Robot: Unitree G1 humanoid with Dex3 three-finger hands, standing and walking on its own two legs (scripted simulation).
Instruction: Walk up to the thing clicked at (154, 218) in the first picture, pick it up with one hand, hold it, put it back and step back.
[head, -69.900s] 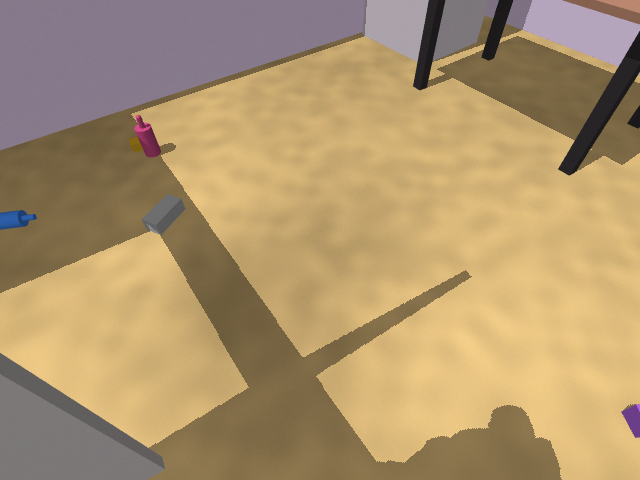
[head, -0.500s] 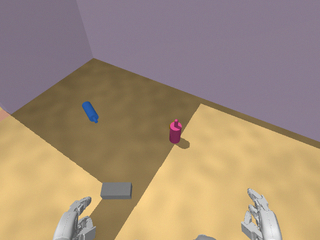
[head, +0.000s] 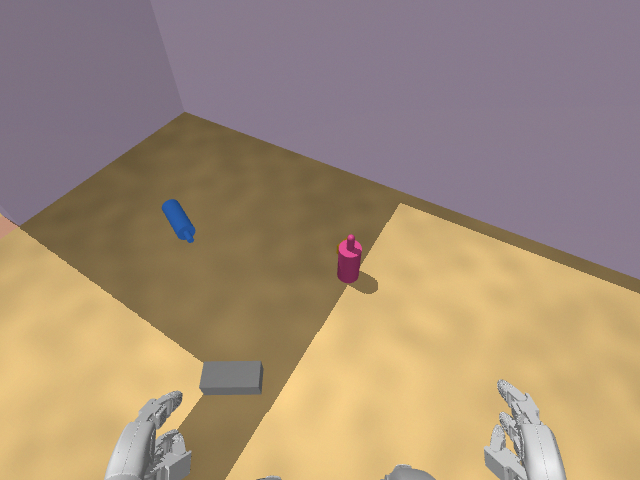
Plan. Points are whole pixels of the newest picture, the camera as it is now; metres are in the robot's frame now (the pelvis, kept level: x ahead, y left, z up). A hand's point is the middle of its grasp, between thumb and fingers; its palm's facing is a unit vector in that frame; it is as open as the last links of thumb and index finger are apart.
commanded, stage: home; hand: left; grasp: from above
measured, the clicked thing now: (232, 377) +0.49 +0.28 -0.68
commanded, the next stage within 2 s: stand in 0.50 s
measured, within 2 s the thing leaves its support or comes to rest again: neither
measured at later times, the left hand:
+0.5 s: hand (182, 454) +0.17 +0.19 -0.05, palm faces +0.05 -0.98 -0.21, open 7.4 cm
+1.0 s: hand out of the picture +0.08 +0.25 -0.11, palm faces +0.05 -0.94 -0.34, open 7.4 cm
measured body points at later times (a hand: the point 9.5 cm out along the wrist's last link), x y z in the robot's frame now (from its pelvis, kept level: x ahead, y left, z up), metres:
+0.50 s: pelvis +0.01 +0.01 +0.00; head +0.03 +0.01 +0.45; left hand +0.16 +0.24 -0.03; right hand +0.17 -0.24 -0.06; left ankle -0.01 +0.13 -0.68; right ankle +0.03 -0.14 -0.68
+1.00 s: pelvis +0.00 +0.01 +0.04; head +0.01 +0.01 +0.49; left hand +0.08 +0.29 -0.08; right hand +0.09 -0.28 -0.09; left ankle -0.01 +0.13 -0.68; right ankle +0.03 -0.14 -0.68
